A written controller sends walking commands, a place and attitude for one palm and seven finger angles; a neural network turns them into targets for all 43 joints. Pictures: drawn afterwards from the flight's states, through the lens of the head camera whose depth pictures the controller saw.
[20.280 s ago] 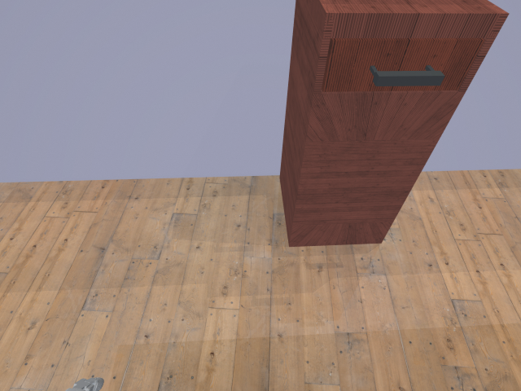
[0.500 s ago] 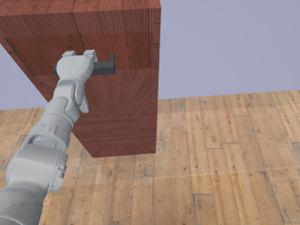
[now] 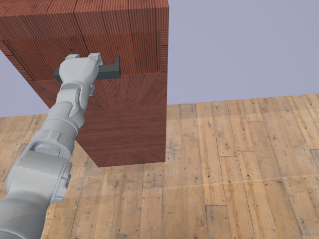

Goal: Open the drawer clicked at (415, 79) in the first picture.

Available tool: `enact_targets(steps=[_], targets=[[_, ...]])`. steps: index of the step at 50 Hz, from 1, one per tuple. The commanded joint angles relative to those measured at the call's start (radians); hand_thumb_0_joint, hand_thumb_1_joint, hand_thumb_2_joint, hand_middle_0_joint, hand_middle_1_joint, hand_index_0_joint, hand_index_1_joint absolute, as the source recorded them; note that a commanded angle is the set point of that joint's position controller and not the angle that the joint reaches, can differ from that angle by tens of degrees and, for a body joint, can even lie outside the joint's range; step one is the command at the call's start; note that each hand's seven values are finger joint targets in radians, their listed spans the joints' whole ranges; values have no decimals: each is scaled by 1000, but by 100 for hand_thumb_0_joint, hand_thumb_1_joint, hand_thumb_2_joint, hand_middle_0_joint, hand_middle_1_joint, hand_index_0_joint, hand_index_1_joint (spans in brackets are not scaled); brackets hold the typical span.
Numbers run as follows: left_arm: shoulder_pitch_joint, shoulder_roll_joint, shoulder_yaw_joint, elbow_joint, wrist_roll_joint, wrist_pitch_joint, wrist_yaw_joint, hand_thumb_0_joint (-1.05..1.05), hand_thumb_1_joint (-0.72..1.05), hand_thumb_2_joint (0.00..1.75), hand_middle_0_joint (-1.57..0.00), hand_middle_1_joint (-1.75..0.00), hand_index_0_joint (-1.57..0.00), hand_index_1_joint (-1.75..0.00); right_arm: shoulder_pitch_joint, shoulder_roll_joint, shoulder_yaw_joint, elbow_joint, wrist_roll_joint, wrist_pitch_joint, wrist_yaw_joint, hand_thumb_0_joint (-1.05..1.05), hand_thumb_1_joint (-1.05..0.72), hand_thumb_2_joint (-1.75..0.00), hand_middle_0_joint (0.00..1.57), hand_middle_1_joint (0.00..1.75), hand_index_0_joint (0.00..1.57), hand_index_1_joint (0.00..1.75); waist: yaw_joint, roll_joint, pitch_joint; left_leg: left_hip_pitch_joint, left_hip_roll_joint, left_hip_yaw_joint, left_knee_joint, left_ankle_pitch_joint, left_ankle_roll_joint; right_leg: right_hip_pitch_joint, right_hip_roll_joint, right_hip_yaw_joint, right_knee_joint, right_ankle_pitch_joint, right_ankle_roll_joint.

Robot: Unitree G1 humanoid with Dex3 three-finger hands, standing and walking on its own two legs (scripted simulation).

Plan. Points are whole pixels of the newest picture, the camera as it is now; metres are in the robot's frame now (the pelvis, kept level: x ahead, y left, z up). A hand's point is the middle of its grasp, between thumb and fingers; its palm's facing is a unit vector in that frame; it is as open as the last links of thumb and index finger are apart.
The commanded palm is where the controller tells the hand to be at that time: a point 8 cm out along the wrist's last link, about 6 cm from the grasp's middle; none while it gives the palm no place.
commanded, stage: close the thumb around the handle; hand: left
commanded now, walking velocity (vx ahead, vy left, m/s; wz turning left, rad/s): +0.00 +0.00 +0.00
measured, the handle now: (89, 67) +0.55 +0.17 +0.10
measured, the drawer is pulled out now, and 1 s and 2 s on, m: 0.00 0.01 0.02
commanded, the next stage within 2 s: pull the drawer open in 0.18 s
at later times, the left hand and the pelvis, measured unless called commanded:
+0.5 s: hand (87, 86) +0.50 +0.17 +0.08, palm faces -0.01 -0.01 -1.00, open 6.0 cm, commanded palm +0.45 +0.17 +0.14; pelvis +0.00 +0.00 +0.00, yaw -1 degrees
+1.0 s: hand (87, 87) +0.49 +0.17 +0.08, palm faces -0.03 -0.01 -1.00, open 6.0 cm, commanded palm +0.48 +0.17 +0.14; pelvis +0.01 +0.00 +0.00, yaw +1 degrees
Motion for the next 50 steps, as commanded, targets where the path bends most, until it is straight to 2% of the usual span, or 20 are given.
enact_targets(steps=[1,3,6,7,8,11,13,14,17,20,26,29,31,32,33,36,38,40,43,50], targets=[[-458,247,88,-175,2,2,35,0,90,90,-40,-135,-40,-135,97,-148,-53,-67,-1,-21,-13,0,-90,-90,20,30,20,30,-11,-79,-424,187,-47,-9,-22,461,34,261,55,-5,-24,428,-29],[-461,216,51,-156,2,8,32,0,90,90,-40,-135,-40,-135,93,-146,-49,-68,4,-23,-15,0,-90,-90,20,30,20,30,-24,-69,-373,174,-48,-6,-29,428,34,231,54,-6,-31,408,-28],[-483,282,100,-169,7,1,37,0,90,90,-40,-135,-40,-135,94,-153,-50,-69,2,-24,-20,0,-90,-90,20,30,20,30,-15,-72,-411,169,-50,-4,-28,433,36,265,51,3,-28,423,-28],[-473,278,94,-171,10,1,37,0,90,90,-40,-135,-40,-135,97,-148,-49,-74,2,-25,-20,0,-90,-90,20,30,20,30,-8,-55,-431,172,-51,-4,-28,441,35,271,50,2,-21,429,-27],[-470,240,65,-168,9,5,36,0,90,90,-40,-135,-40,-135,93,-145,-50,-75,3,-24,-19,0,-90,-90,20,30,20,30,-19,-52,-416,182,-50,-4,-27,439,34,251,53,-3,-24,419,-28],[-470,243,76,-182,8,3,37,0,90,90,-40,-135,-40,-135,93,-148,-53,-74,3,-25,-17,0,-90,-90,20,30,20,30,-12,-44,-421,204,-46,-7,-23,477,33,243,56,-4,-24,424,-30],[-479,195,40,-187,6,4,39,0,90,90,-40,-135,-40,-135,94,-143,-54,-73,4,-28,-14,0,-90,-90,20,30,20,30,-20,-36,-401,215,-43,-11,-24,466,32,211,58,-10,-27,399,-30],[-482,202,43,-174,6,8,41,0,90,90,-40,-135,-40,-135,96,-146,-53,-69,4,-30,-13,0,-90,-90,20,30,20,30,-24,-34,-392,214,-43,-12,-24,457,32,201,58,-9,-27,390,-30],[-446,210,60,-206,6,5,37,0,90,90,-40,-135,-40,-135,97,-145,-56,-76,1,-29,-10,0,-90,-90,20,30,20,30,-2,-31,-452,228,-42,-11,-21,499,32,242,56,-7,-17,427,-31],[-388,136,12,-240,-7,10,26,0,90,90,-40,-135,-40,-135,78,-139,-57,-88,4,-23,-2,0,-90,-90,20,30,20,30,5,-18,-427,251,-37,-13,-19,540,29,225,59,-16,-18,429,-32],[-225,134,29,-361,-30,32,1,0,90,90,-40,-135,-40,-135,43,-146,-61,-113,8,-8,11,0,-90,-90,20,30,20,30,39,-55,-467,286,-31,-19,-16,668,34,293,59,-15,-16,509,-31],[-125,115,21,-483,-46,51,-12,0,90,90,-40,-135,-40,-135,13,-140,-62,-131,11,-3,23,0,-90,-90,20,30,20,30,64,-28,-472,328,-24,-23,-15,761,35,309,57,-17,-13,556,-29],[-372,129,-12,-401,-32,65,-10,0,90,90,-40,-135,-40,-135,28,-150,-55,-85,15,4,8,0,-90,-90,20,30,20,30,-18,-77,-360,292,-27,-31,-14,661,31,230,63,-25,-30,503,-27],[-431,143,-7,-342,-24,69,-4,0,90,90,-40,-135,-40,-135,38,-147,-56,-69,17,2,3,0,-90,-90,20,30,20,30,-25,-73,-328,272,-32,-29,-22,595,31,204,65,-23,-38,462,-27],[-405,177,28,-299,-6,71,1,0,90,90,-40,-135,-40,-135,48,-146,-56,-60,12,2,-1,0,-90,-90,20,30,20,30,-8,-59,-350,270,-37,-25,-21,599,30,217,63,-22,-27,466,-32],[-481,140,-1,-318,-4,58,5,0,90,90,-40,-135,-40,-135,58,-137,-58,-56,0,1,-3,0,-90,-90,20,30,20,30,-13,-11,-434,315,-41,-23,5,689,28,229,58,-14,-12,523,-32],[-480,153,20,-300,-7,43,8,0,90,90,-40,-135,-40,-135,66,-133,-57,-52,-5,0,-2,0,-90,-90,20,30,20,30,-11,-26,-457,315,-42,-29,16,715,29,241,56,-14,0,552,-29],[-474,139,13,-274,-13,32,7,0,90,90,-40,-135,-40,-135,61,-131,-55,-59,-5,1,-3,0,-90,-90,20,30,20,30,-16,-51,-428,287,-44,-28,9,662,29,237,55,-15,-5,531,-27],[-487,150,22,-276,-15,6,12,0,90,90,-40,-135,-40,-135,58,-131,-56,-67,-7,-3,-6,0,-90,-90,20,30,20,30,-19,-65,-440,273,-47,-27,9,629,32,249,53,-10,-4,527,-26],[-511,144,12,-262,0,-12,34,0,90,90,-40,-135,-40,-135,69,-130,-58,-72,-7,-14,-7,0,-90,-90,20,30,20,30,-24,-40,-453,257,-50,-25,9,574,30,233,55,-7,-4,486,-27]])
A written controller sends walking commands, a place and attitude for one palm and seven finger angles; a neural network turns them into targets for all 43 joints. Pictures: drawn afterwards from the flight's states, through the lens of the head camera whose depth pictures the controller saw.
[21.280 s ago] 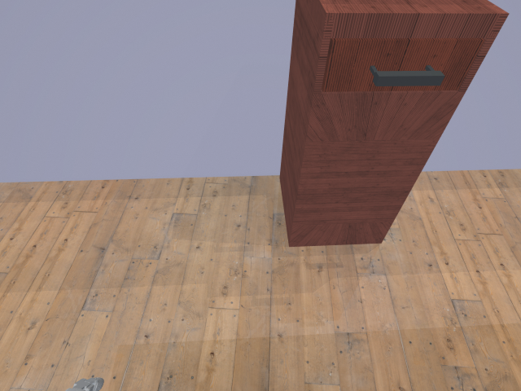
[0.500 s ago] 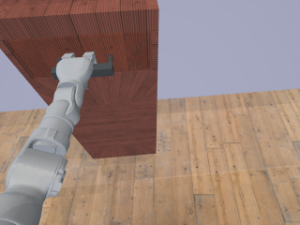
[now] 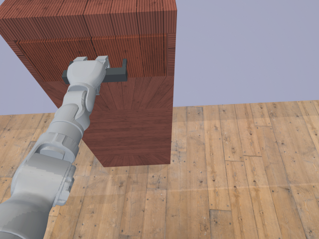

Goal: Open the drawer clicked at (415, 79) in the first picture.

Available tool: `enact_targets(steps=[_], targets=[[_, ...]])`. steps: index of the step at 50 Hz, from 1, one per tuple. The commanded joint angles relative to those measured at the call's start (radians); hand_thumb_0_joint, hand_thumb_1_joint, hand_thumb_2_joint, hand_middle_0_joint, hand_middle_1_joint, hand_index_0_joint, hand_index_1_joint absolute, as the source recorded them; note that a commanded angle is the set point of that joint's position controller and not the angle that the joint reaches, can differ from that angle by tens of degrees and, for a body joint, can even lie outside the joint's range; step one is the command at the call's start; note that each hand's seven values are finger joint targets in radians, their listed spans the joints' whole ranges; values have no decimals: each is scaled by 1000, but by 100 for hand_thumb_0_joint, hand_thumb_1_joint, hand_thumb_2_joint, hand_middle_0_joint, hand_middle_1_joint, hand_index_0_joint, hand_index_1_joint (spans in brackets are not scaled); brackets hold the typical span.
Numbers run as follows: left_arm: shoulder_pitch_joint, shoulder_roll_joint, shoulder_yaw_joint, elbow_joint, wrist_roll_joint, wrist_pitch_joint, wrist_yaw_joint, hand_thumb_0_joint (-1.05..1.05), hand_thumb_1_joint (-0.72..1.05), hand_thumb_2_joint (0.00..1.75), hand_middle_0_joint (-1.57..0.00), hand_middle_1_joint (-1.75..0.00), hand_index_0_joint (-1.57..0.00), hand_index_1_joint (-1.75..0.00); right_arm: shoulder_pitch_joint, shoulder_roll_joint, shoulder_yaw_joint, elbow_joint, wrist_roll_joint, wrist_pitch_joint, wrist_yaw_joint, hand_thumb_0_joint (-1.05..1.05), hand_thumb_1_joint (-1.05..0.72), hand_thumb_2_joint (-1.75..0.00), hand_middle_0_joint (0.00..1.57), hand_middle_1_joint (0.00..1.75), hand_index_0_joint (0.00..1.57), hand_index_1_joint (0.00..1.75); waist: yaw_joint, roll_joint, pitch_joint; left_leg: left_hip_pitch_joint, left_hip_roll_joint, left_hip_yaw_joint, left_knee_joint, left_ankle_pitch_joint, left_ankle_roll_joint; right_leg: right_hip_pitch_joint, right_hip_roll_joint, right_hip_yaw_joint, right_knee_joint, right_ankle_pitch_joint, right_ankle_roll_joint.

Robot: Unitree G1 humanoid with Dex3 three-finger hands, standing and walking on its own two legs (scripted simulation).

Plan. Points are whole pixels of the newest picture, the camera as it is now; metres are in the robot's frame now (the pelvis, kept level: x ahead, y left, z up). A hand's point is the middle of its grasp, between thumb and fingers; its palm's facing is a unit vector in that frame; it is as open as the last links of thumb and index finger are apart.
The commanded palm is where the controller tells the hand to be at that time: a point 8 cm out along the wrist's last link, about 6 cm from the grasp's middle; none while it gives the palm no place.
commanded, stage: pull the drawer open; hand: left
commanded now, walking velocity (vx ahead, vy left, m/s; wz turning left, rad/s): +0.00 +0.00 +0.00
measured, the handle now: (97, 69) +0.54 +0.16 +0.10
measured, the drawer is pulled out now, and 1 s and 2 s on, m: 0.01 0.02 0.06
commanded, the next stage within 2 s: none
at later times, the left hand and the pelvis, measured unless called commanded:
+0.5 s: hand (94, 92) +0.48 +0.17 +0.08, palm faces +0.01 -0.03 -1.00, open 6.0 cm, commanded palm +0.46 +0.16 +0.14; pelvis +0.01 +0.01 +0.00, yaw -2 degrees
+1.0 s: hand (93, 92) +0.48 +0.17 +0.08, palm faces -0.02 -0.01 -1.00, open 6.0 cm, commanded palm +0.46 +0.17 +0.14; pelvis -0.01 +0.00 +0.00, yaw +0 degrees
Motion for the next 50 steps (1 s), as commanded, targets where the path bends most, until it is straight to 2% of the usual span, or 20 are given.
enact_targets(steps=[1,2,4,6,7,12,13,16,18,20,24,26,28,31,32,34,36,40,46,50], targets=[[-533,161,39,-217,13,-21,56,0,90,90,-40,-135,-40,-135,132,-135,-56,-48,-2,-19,-9,0,-90,-90,20,30,20,30,-55,-42,-442,237,-46,-1,11,578,38,209,59,12,-15,503,-23],[-536,193,65,-218,12,-23,61,0,90,90,-40,-135,-40,-135,141,-137,-57,-42,-2,-21,-9,0,-90,-90,20,30,20,30,-52,-52,-451,232,-43,-2,7,557,38,215,58,12,-13,496,-22],[-533,169,41,-201,15,-18,63,0,90,90,-40,-135,-40,-135,141,-137,-56,-42,-1,-23,-10,0,-90,-90,20,30,20,30,-57,-45,-434,219,-46,0,0,524,38,206,60,12,-20,476,-23],[-488,196,74,-207,14,-21,64,0,90,90,-40,-135,-40,-135,140,-141,-59,-46,1,-25,-9,0,-90,-90,20,30,20,30,-37,-50,-465,221,-47,2,-4,528,38,234,62,12,-20,471,-27],[-482,163,43,-207,12,-19,62,0,90,90,-40,-135,-40,-135,140,-138,-58,-44,1,-25,-7,0,-90,-90,20,30,20,30,-43,-42,-446,219,-46,2,-8,515,39,223,60,8,-21,466,-25],[-385,157,52,-252,-4,-21,53,0,90,90,-40,-135,-40,-135,129,-139,-62,-58,6,-27,-2,0,-90,-90,20,30,20,30,-13,-39,-449,229,-40,8,-26,518,40,251,62,9,-33,458,-27],[-367,181,71,-273,-5,-22,51,0,90,90,-40,-135,-40,-135,125,-143,-62,-58,8,-26,-2,0,-90,-90,20,30,20,30,-5,-37,-451,233,-40,8,-26,535,41,257,64,9,-31,471,-29],[-288,129,37,-355,-17,-12,37,0,90,90,-40,-135,-40,-135,108,-142,-66,-75,12,-26,7,0,-90,-90,20,30,20,30,8,-23,-466,277,-31,2,-27,639,40,268,65,4,-34,501,-31],[-199,171,79,-366,-26,5,32,0,90,90,-40,-135,-40,-135,97,-150,-63,-80,16,-21,10,0,-90,-90,20,30,20,30,25,-62,-442,262,-29,4,-33,638,42,287,67,2,-34,517,-28],[-186,119,30,-427,-27,19,27,0,90,90,-40,-135,-40,-135,78,-142,-63,-91,20,-20,14,0,-90,-90,20,30,20,30,22,-33,-432,287,-26,3,-38,660,41,274,66,-1,-38,510,-28],[-100,116,33,-528,-33,56,18,0,90,90,-40,-135,-40,-135,43,-141,-59,-105,25,-15,24,0,-90,-90,20,30,20,30,43,-29,-438,327,-21,-4,-32,763,40,289,66,-4,-31,557,-28],[-366,117,-10,-443,-13,75,27,0,90,90,-40,-135,-40,-135,57,-149,-56,-58,27,-10,9,0,-90,-90,20,30,20,30,-38,-56,-340,306,-23,-12,-24,682,35,197,70,-10,-44,501,-25],[-379,188,57,-335,9,85,36,0,90,90,-40,-135,-40,-135,78,-146,-55,-36,21,-11,0,0,-90,-90,20,30,20,30,-18,-42,-364,293,-32,-5,-25,642,33,206,70,-8,-35,486,-31],[-466,148,19,-347,14,66,32,0,90,90,-40,-135,-40,-135,79,-136,-53,-42,11,-9,-5,0,-90,-90,20,30,20,30,-27,-22,-438,323,-37,-7,-5,702,31,222,62,-2,-19,529,-30],[-458,105,-5,-328,7,59,29,0,90,90,-40,-135,-40,-135,78,-127,-53,-43,9,-10,-4,0,-90,-90,20,30,20,30,-32,-20,-433,328,-37,-7,1,701,34,209,60,-3,-16,528,-27],[-432,154,43,-273,2,48,26,0,90,90,-40,-135,-40,-135,75,-132,-47,-46,6,-6,-10,0,-90,-90,20,30,20,30,-24,-69,-406,284,-43,-2,-1,650,36,227,58,-2,-15,531,-25],[-448,138,30,-271,0,30,24,0,90,90,-40,-135,-40,-135,70,-131,-45,-59,4,-5,-13,0,-90,-90,20,30,20,30,-30,-83,-410,265,-46,-1,-5,617,37,240,54,1,-17,526,-25],[-447,180,63,-248,1,5,34,0,90,90,-40,-135,-40,-135,70,-127,-40,-74,4,-8,-20,0,-90,-90,20,30,20,30,-24,-96,-415,226,-53,6,-6,551,40,261,52,8,-13,525,-22],[-460,232,99,-223,20,-9,56,0,90,90,-40,-135,-40,-135,84,-131,-42,-75,3,-15,-23,0,-90,-90,20,30,20,30,-24,-66,-409,193,-55,10,-10,501,38,254,52,12,-15,486,-26],[-482,214,78,-223,19,-12,69,0,90,90,-40,-135,-40,-135,103,-132,-46,-66,7,-25,-21,0,-90,-90,20,30,20,30,-31,-56,-404,186,-53,10,-21,447,38,237,55,13,-24,441,-25]])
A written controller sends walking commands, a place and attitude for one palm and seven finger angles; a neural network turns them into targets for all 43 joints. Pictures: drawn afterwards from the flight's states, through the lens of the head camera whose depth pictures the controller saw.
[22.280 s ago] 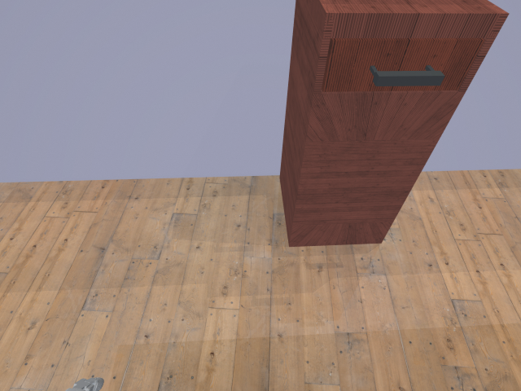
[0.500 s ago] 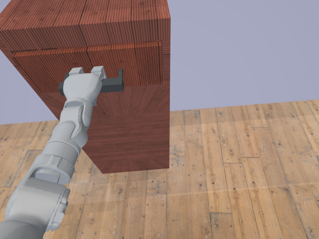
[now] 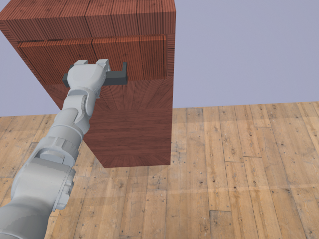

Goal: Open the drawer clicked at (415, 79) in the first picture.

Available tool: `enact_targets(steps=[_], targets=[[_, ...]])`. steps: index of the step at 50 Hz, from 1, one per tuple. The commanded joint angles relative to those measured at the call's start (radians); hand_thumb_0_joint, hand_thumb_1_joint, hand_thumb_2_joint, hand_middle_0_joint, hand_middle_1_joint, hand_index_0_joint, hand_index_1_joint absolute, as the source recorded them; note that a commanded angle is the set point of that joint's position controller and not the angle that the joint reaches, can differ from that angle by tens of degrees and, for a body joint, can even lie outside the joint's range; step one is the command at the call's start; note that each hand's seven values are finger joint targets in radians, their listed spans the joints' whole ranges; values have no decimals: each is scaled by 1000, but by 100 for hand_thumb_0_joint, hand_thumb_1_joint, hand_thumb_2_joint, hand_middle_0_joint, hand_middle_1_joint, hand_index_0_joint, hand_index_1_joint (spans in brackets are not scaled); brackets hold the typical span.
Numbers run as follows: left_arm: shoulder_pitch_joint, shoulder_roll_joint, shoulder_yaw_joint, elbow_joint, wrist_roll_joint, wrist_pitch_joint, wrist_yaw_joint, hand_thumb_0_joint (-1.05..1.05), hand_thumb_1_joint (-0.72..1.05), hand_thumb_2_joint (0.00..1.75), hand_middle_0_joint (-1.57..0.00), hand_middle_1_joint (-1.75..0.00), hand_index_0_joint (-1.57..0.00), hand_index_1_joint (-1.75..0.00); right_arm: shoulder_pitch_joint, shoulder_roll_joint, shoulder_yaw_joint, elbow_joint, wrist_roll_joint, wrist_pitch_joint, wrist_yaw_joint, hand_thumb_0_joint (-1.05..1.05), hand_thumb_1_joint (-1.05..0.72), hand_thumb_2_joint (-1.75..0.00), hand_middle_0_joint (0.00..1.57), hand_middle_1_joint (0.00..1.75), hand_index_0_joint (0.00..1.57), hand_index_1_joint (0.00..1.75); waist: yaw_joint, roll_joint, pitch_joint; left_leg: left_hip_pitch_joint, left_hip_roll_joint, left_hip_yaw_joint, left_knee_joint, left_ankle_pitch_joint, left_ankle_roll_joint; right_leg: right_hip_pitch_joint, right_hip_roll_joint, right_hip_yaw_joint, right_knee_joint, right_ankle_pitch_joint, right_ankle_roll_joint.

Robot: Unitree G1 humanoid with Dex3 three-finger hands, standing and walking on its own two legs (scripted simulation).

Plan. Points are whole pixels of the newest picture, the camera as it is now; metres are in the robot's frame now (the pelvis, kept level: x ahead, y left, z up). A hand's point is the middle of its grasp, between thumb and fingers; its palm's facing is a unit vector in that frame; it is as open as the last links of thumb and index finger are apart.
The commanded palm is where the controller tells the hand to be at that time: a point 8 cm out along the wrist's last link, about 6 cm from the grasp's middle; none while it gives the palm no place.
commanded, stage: pull the drawer open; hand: left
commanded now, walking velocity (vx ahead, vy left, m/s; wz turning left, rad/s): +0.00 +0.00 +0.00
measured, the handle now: (97, 72) +0.54 +0.17 +0.10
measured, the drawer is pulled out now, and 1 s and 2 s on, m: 0.02 0.06 0.13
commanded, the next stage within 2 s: none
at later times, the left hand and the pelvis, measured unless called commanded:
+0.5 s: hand (93, 104) +0.44 +0.17 +0.08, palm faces +0.04 -0.06 -1.00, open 5.9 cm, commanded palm +0.42 +0.17 +0.14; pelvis +0.02 +0.01 +0.01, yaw -2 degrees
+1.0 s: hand (92, 103) +0.44 +0.17 +0.08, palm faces -0.01 -0.02 -1.00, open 6.0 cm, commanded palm +0.40 +0.17 +0.14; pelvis +0.00 +0.00 +0.00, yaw +0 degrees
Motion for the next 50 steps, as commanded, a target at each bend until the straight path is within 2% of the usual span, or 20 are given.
enact_targets(steps=[1,2,4,9,10,13,15,21,23,24,27,28,30,33,36,37,40,41,43,50], targets=[[-493,223,78,-200,6,-1,53,0,90,90,-40,-135,-40,-135,99,-134,-58,-68,2,-29,-7,0,-90,-90,20,30,20,30,-25,-78,-430,173,-55,9,-23,443,41,251,56,10,-34,434,-24],[-467,237,85,-190,8,-1,55,0,90,90,-40,-135,-40,-135,100,-135,-56,-68,3,-29,-8,0,-90,-90,20,30,20,30,-19,-68,-427,166,-54,11,-29,434,42,256,54,11,-34,432,-24],[-414,195,65,-238,-1,-7,51,0,90,90,-40,-135,-40,-135,97,-131,-61,-78,3,-33,-2,0,-90,-90,20,30,20,30,-1,-47,-453,195,-50,12,-33,469,41,268,57,7,-34,445,-27],[-221,219,98,-318,-26,3,32,0,90,90,-40,-135,-40,-135,62,-141,-62,-103,13,-32,4,0,-90,-90,20,30,20,30,40,-71,-428,182,-45,23,-63,466,44,326,58,7,-50,459,-28],[-175,185,71,-351,-33,11,25,0,90,90,-40,-135,-40,-135,54,-140,-63,-112,16,-32,7,0,-90,-90,20,30,20,30,44,-62,-429,198,-44,26,-66,494,45,331,59,6,-52,475,-29],[-29,186,85,-472,-49,36,13,0,90,90,-40,-135,-40,-135,20,-143,-64,-136,26,-31,19,0,-90,-90,20,30,20,30,73,-54,-432,233,-36,22,-74,570,45,353,61,4,-55,500,-30],[29,135,42,-561,-58,63,4,0,90,90,-40,-135,-40,-135,-9,-142,-62,-148,33,-32,28,0,-90,-90,20,30,20,30,71,-49,-403,263,-28,17,-77,619,44,336,63,-4,-60,505,-29],[199,125,33,-780,-66,147,-20,0,90,90,-40,-135,-40,-135,-91,-140,-52,-166,39,-25,42,0,-90,-90,20,30,20,30,94,-36,-404,337,-22,5,-71,762,38,361,62,-6,-58,571,-30],[-91,120,-14,-700,-48,168,-11,0,90,90,-40,-135,-40,-135,-79,-142,-43,-117,43,-20,27,0,-90,-90,20,30,20,30,19,-40,-311,330,-24,-8,-64,686,34,259,70,-14,-66,511,-27],[-177,134,-16,-593,-23,179,-7,0,90,90,-40,-135,-40,-135,-67,-142,-40,-87,39,-17,13,0,-90,-90,20,30,20,30,1,-63,-272,313,-29,-8,-64,629,31,225,72,-18,-70,466,-30],[-214,166,13,-533,0,185,-12,0,90,90,-40,-135,-40,-135,-71,-130,-36,-83,28,-9,-3,0,-90,-90,20,30,20,30,30,-45,-364,330,-44,2,-50,654,32,277,61,-12,-51,511,-37],[-225,110,-27,-516,-12,184,-22,0,90,90,-40,-135,-40,-135,-76,-121,-29,-89,28,-7,-4,0,-90,-90,20,30,20,30,27,-54,-367,327,-47,0,-45,665,32,280,59,-14,-47,530,-34],[-241,133,-1,-489,-20,162,-35,0,90,90,-40,-135,-40,-135,-86,-121,-28,-90,23,1,-13,0,-90,-90,20,30,20,30,29,-84,-365,318,-49,-2,-41,650,32,290,54,-13,-40,539,-33],[-259,98,-26,-451,-37,127,-55,0,90,90,-40,-135,-40,-135,-93,-111,-21,-106,20,7,-20,0,-90,-90,20,30,20,30,24,-107,-345,295,-55,0,-39,607,34,291,45,-12,-40,538,-28],[-281,114,-16,-447,-30,81,-55,0,90,90,-40,-135,-40,-135,-91,-111,-23,-119,15,8,-25,0,-90,-90,20,30,20,30,21,-113,-360,284,-56,0,-32,574,35,296,40,-4,-37,528,-27],[-308,108,-22,-463,-32,66,-50,0,90,90,-40,-135,-40,-135,-88,-104,-22,-122,13,4,-22,0,-90,-90,20,30,20,30,21,-75,-370,288,-57,2,-30,566,35,288,38,-2,-34,526,-27],[-302,119,-2,-421,-25,39,-35,0,90,90,-40,-135,-40,-135,-72,-104,-22,-124,11,-2,-21,0,-90,-90,20,30,20,30,21,-108,-351,250,-61,0,-28,520,35,284,41,-4,-29,506,-28],[-291,158,29,-413,-18,32,-28,0,90,90,-40,-135,-40,-135,-65,-110,-27,-120,8,-3,-23,0,-90,-90,20,30,20,30,24,-128,-373,238,-62,3,-25,511,37,310,38,4,-31,515,-26],[-333,117,-9,-427,-15,20,-15,0,90,90,-40,-135,-40,-135,-54,-101,-29,-122,10,-8,-18,0,-90,-90,20,30,20,30,16,-70,-368,240,-62,1,-26,500,35,278,42,0,-28,489,-30],[-60,96,8,-560,-52,32,-6,0,90,90,-40,-135,-40,-135,-65,-113,-44,-153,19,-15,7,0,-90,-90,20,30,20,30,70,-101,-405,235,-57,5,-58,493,40,356,49,-1,-41,488,-33]])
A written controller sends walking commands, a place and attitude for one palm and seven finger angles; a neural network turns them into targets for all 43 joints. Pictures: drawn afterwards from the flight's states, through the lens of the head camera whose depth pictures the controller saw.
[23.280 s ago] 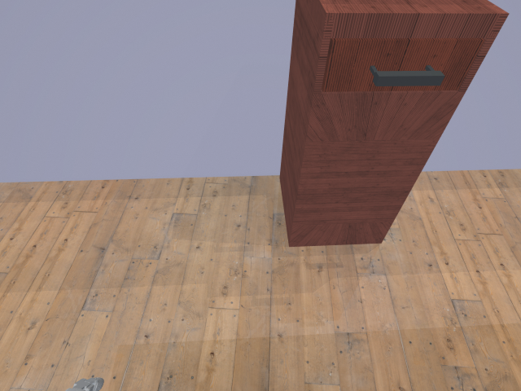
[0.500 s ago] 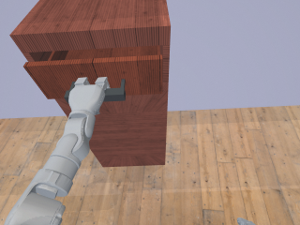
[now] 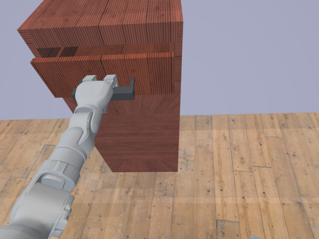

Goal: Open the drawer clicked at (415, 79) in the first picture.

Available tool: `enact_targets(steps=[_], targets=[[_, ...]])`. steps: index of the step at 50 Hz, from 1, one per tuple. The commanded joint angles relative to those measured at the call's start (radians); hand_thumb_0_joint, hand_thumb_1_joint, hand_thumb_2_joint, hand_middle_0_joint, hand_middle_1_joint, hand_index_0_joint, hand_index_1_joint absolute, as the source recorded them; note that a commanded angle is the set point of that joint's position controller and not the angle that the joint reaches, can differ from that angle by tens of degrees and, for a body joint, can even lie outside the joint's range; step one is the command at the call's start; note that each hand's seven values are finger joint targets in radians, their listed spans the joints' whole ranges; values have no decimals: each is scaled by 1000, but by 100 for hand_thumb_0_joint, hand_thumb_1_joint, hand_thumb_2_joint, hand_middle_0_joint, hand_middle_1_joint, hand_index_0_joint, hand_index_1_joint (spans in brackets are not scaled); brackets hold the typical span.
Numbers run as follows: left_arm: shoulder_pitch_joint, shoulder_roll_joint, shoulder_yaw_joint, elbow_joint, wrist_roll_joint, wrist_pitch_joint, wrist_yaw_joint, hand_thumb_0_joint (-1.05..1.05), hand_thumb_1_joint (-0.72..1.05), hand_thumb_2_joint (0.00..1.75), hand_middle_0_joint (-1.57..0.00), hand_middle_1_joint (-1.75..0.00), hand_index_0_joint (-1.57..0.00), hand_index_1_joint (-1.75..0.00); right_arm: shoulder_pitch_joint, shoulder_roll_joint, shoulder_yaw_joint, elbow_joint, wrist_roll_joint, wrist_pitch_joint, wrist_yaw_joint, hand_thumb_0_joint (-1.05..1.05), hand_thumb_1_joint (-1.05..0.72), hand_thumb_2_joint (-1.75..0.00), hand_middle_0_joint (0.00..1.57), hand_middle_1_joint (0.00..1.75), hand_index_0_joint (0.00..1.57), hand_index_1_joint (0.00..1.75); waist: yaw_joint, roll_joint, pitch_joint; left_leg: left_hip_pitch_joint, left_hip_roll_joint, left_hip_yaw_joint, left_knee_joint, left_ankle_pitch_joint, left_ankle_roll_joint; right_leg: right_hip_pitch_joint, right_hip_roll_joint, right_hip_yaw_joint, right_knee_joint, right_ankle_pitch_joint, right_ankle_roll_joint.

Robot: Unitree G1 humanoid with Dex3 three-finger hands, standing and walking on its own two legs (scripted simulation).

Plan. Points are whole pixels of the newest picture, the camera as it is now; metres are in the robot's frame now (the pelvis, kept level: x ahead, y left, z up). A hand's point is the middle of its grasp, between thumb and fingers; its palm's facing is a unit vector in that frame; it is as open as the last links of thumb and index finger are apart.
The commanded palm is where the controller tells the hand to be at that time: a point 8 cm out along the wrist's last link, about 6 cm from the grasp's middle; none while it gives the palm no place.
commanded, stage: pull the drawer open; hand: left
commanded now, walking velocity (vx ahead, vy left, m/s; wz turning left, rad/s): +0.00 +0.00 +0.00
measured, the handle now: (105, 87) +0.49 +0.17 +0.10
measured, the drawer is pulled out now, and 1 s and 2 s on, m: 0.06 0.13 0.22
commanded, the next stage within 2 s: none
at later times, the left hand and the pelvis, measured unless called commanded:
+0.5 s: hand (97, 125) +0.38 +0.17 +0.08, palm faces +0.04 -0.06 -1.00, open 5.9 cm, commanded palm +0.36 +0.18 +0.13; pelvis +0.02 +0.01 +0.01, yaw +0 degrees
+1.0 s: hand (97, 127) +0.37 +0.17 +0.08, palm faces +0.03 -0.08 -1.00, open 5.9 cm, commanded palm +0.31 +0.17 +0.13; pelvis +0.00 +0.00 +0.00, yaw -1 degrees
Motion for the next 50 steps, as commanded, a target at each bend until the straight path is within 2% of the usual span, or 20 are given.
enact_targets(steps=[1,5,9,16,18,19,22,23,28,30,31,34,36,38,39,41,43,46,48,50], targets=[[-195,147,84,-324,-22,-9,36,0,90,90,-40,-135,-40,-135,-42,-125,-52,-142,8,-42,7,0,-90,-90,20,30,20,30,35,-116,-425,155,-53,11,-32,512,46,312,48,4,-31,505,-28],[19,113,66,-501,-51,21,20,0,90,90,-40,-135,-40,-135,-84,-123,-50,-167,20,-50,24,0,-90,-90,20,30,20,30,53,-116,-381,169,-47,18,-54,561,49,339,49,1,-41,562,-22],[141,172,112,-626,-46,61,19,0,90,90,-40,-135,-40,-135,-123,-129,-44,-171,24,-54,27,0,-90,-90,20,30,20,30,70,-85,-350,183,-43,22,-77,567,44,356,50,7,-52,548,-23],[353,123,71,-858,-40,130,11,0,90,90,-40,-135,-40,-135,-209,-119,-29,-190,23,-62,45,0,-90,-90,20,30,20,30,83,-68,-335,265,-31,17,-68,701,36,356,50,2,-53,591,-23],[46,134,36,-737,-8,151,22,0,90,90,-40,-135,-40,-135,-201,-120,-17,-140,26,-55,23,0,-90,-90,20,30,20,30,22,-73,-244,249,-34,6,-65,612,30,254,61,-7,-60,505,-24],[-20,118,19,-689,8,159,25,0,90,90,-40,-135,-40,-135,-192,-116,-15,-127,26,-54,15,0,-90,-90,20,30,20,30,16,-74,-248,258,-36,3,-65,585,30,232,62,-7,-64,475,-28],[-61,126,13,-649,28,174,17,0,90,90,-40,-135,-40,-135,-208,-104,-10,-124,21,-46,-2,0,-90,-90,20,30,20,30,35,-65,-318,285,-49,7,-54,596,29,270,52,-4,-53,498,-31],[-68,94,-11,-633,19,176,6,0,90,90,-40,-135,-40,-135,-215,-99,-7,-123,19,-43,-6,0,-90,-90,20,30,20,30,34,-72,-322,291,-52,6,-48,603,32,271,51,-7,-51,513,-30],[-121,93,-8,-576,-7,141,-41,0,90,90,-40,-135,-40,-135,-234,-89,8,-132,12,-26,-21,0,-90,-90,20,30,20,30,33,-127,-304,271,-58,3,-39,588,33,287,40,-8,-41,550,-25],[-141,81,-15,-565,-15,116,-51,0,90,90,-40,-135,-40,-135,-232,-84,10,-138,9,-25,-24,0,-90,-90,20,30,20,30,34,-124,-295,266,-59,1,-40,562,32,277,37,-8,-44,533,-24],[-144,130,22,-559,-13,104,-53,0,90,90,-40,-135,-40,-135,-230,-91,9,-138,7,-25,-27,0,-90,-90,20,30,20,30,39,-127,-306,263,-60,4,-36,548,33,291,36,-1,-46,533,-26],[-174,94,-2,-543,-10,69,-50,0,90,90,-40,-135,-40,-135,-223,-78,10,-146,5,-30,-28,0,-90,-90,20,30,20,30,35,-108,-293,245,-62,2,-35,521,31,270,34,-3,-42,511,-26],[-161,157,51,-507,-3,53,-41,0,90,90,-40,-135,-40,-135,-212,-90,8,-141,3,-31,-30,0,-90,-90,20,30,20,30,42,-116,-292,222,-63,3,-41,474,27,280,34,3,-49,478,-28],[-188,94,0,-516,-7,36,-32,0,90,90,-40,-135,-40,-135,-203,-77,5,-146,5,-41,-26,0,-90,-90,20,30,20,30,35,-92,-294,223,-62,1,-41,465,30,263,34,-1,-46,457,-30],[-188,130,34,-505,-7,31,-23,0,90,90,-40,-135,-40,-135,-194,-83,2,-141,4,-42,-26,0,-90,-90,20,30,20,30,39,-84,-291,215,-62,0,-44,465,28,266,35,0,-45,460,-32],[-99,143,55,-527,-8,28,-17,0,90,90,-40,-135,-40,-135,-191,-91,-4,-155,3,-47,-22,0,-90,-90,20,30,20,30,57,-113,-330,207,-63,0,-47,462,29,304,35,6,-47,460,-30],[-42,97,29,-568,-22,20,-11,0,90,90,-40,-135,-40,-135,-192,-84,-7,-166,5,-53,-13,0,-90,-90,20,30,20,30,63,-105,-319,196,-60,1,-59,449,32,308,34,5,-48,448,-29],[95,136,81,-625,-34,21,-3,0,90,90,-40,-135,-40,-135,-202,-98,-15,-180,7,-57,-3,0,-90,-90,20,30,20,30,85,-129,-321,179,-58,5,-75,454,32,352,34,10,-53,464,-28],[212,94,57,-720,-44,23,1,0,90,90,-40,-135,-40,-135,-212,-90,-20,-198,11,-65,13,0,-90,-90,20,30,20,30,94,-94,-320,197,-53,8,-81,497,34,355,36,9,-51,481,-28],[322,111,80,-842,-52,30,10,0,90,90,-40,-135,-40,-135,-219,-95,-25,-211,12,-71,29,0,-90,-90,20,30,20,30,106,-86,-341,213,-48,7,-84,546,32,375,37,9,-47,506,-27]])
